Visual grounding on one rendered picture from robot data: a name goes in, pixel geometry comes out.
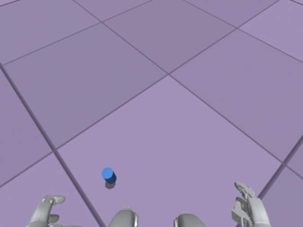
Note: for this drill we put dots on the left robot hand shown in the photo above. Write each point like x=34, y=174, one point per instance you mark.
x=43, y=209

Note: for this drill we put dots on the can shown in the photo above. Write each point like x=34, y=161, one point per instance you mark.
x=109, y=175

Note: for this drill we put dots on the right robot hand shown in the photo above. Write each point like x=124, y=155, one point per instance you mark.
x=251, y=212

